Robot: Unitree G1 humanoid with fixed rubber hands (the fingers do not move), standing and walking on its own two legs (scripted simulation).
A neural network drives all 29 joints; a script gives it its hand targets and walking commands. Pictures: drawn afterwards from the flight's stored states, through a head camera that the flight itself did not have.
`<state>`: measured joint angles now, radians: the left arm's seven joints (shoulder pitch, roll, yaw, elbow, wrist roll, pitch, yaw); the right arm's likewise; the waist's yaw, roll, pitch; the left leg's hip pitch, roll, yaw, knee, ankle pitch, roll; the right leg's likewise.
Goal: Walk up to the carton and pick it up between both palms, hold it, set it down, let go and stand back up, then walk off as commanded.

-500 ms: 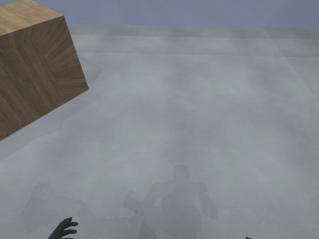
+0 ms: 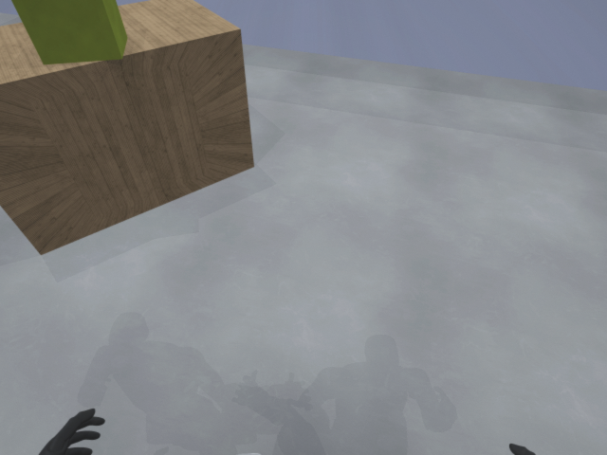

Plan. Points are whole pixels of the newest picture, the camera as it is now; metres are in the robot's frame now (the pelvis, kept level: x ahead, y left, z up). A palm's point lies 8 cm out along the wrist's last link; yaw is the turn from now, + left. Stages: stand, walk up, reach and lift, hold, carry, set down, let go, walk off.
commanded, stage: walk up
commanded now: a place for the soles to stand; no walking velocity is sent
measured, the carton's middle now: (76, 20) +1.37 +0.79 +0.04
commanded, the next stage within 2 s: none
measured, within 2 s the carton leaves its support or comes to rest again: neither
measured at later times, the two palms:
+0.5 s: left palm (18, 443) +0.15 +0.38 -0.06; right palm (444, 357) +0.30 -0.22 -0.10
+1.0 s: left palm (16, 387) +0.23 +0.43 -0.07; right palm (376, 270) +0.48 -0.13 -0.11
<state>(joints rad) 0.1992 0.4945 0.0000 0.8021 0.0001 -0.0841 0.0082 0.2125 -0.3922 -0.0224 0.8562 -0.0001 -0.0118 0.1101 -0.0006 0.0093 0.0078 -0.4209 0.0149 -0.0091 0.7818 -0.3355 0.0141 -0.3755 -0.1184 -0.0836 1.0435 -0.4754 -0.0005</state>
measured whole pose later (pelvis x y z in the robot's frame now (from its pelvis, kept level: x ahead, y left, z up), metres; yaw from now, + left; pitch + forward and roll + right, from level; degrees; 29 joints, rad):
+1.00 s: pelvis +0.27 +0.10 +0.00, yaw +21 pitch -1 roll -1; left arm 0.30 0.42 0.00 0.81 0.00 -0.13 -0.01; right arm 0.19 -0.40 -0.02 0.80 0.00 -0.04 0.07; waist 0.00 0.08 0.07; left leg -0.49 0.04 -0.03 0.96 -0.42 0.00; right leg -0.24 -0.12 -0.16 0.75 -0.47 0.02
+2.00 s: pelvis +0.50 +0.23 -0.01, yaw +30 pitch -3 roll +1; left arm 0.23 0.48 0.00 0.81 0.00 -0.10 -0.02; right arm 0.30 -0.40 -0.02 0.88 0.00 -0.07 0.04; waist 0.00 -0.03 0.05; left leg -0.38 0.01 -0.06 0.85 -0.42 0.00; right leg -0.45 -0.12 -0.07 0.85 -0.37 0.01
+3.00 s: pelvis +0.69 +0.36 -0.01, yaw +33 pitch -2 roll +0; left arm 0.26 0.43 0.00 0.81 0.00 -0.08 -0.03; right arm 0.32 -0.40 -0.02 0.89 0.00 -0.11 0.01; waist 0.00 0.03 0.04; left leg -0.47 0.05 -0.02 0.79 -0.31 0.01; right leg -0.36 -0.11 -0.09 0.85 -0.46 0.00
